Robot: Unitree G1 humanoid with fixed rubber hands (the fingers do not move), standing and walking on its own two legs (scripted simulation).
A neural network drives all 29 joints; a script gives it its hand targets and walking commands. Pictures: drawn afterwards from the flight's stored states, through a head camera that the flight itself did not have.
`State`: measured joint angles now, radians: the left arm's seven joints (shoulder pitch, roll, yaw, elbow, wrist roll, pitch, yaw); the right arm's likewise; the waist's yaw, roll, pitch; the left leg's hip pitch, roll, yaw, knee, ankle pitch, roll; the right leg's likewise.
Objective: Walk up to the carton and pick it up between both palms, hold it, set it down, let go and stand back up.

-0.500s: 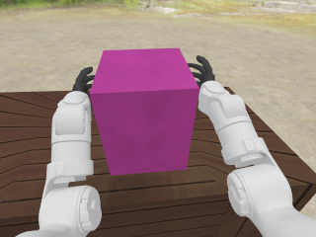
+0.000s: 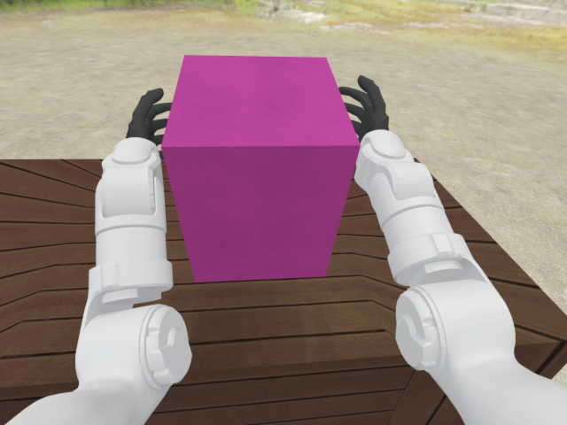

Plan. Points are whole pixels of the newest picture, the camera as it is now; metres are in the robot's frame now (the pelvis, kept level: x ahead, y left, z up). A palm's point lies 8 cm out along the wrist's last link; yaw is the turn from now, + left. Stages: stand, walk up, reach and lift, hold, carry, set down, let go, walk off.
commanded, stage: set down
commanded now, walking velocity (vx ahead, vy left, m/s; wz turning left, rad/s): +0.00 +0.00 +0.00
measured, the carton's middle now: (259, 172) +0.42 +0.02 +0.23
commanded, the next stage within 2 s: none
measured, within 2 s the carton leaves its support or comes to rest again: neither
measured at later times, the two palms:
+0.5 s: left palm (152, 199) +0.36 +0.16 +0.22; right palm (361, 180) +0.39 -0.13 +0.23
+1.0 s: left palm (169, 218) +0.37 +0.15 +0.18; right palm (361, 189) +0.42 -0.14 +0.20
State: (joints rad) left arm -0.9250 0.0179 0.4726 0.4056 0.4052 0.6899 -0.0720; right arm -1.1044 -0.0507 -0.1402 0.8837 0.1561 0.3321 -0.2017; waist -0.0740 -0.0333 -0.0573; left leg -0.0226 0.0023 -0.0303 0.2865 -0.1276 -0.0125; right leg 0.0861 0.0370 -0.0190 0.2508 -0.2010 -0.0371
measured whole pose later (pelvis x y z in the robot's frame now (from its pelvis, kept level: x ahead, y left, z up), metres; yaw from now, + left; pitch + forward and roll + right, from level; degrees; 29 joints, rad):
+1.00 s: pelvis -0.01 -0.02 +0.00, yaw -1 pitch -5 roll +0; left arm -0.73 -0.12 0.39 0.28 0.40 0.61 0.10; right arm -0.99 -0.09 -0.15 1.01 0.06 0.04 -0.03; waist 0.02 -0.03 0.04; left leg -0.09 0.04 0.01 0.27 -0.10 -0.04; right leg -0.01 0.06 -0.05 0.28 -0.19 -0.07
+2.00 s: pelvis -0.01 -0.04 +0.00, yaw -3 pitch +6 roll +1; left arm -0.75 -0.22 0.55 0.46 0.39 0.39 0.15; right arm -1.10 -0.11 -0.31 1.22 -0.12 -0.05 0.05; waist 0.14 0.00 -0.04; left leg -0.27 0.08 0.05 0.24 -0.07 -0.07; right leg -0.23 0.08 -0.06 0.30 -0.17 -0.10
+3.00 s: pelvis +0.00 -0.04 +0.00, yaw -4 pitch +10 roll +1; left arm -0.77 -0.29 0.65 0.51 0.46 0.25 0.16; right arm -1.10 -0.12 -0.48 1.25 -0.26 -0.10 0.12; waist 0.17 -0.01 -0.07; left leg -0.35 0.08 0.09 0.25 -0.06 -0.05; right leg -0.32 0.07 -0.07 0.30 -0.17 -0.10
